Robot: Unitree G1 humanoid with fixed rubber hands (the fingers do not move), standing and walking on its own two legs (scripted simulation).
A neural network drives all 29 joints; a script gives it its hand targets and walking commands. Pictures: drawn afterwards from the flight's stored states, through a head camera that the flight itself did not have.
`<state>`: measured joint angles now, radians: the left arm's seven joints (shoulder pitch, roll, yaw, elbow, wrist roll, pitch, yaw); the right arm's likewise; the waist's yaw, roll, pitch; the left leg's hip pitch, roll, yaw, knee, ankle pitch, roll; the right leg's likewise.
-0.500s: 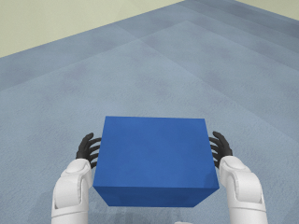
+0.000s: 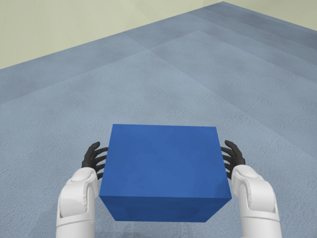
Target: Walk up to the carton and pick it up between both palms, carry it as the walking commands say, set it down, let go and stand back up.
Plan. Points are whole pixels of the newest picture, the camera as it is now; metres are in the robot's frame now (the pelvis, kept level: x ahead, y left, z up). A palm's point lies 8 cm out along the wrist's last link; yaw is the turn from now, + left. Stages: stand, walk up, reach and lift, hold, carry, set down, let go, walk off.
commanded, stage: carry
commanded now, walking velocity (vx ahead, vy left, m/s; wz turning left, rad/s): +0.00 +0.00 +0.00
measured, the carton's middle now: (162, 176) +0.28 +0.00 -0.03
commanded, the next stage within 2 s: hold in 1.04 s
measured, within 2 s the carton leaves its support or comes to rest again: neither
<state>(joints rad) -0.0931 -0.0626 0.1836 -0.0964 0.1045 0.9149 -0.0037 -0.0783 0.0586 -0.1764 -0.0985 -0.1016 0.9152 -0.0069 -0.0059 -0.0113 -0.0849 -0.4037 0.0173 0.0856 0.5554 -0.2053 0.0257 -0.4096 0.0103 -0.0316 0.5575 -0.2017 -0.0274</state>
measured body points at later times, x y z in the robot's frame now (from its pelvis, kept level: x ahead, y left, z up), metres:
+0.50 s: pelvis +0.01 +0.01 +0.00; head +0.00 +0.02 +0.45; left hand +0.28 +0.19 +0.03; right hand +0.28 -0.17 +0.03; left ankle +0.05 +0.10 -0.73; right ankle +0.05 -0.10 -0.73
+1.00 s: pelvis +0.01 +0.02 +0.00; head +0.00 +0.03 +0.45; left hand +0.28 +0.20 +0.02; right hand +0.28 -0.16 +0.02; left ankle +0.05 +0.10 -0.73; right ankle +0.05 -0.10 -0.73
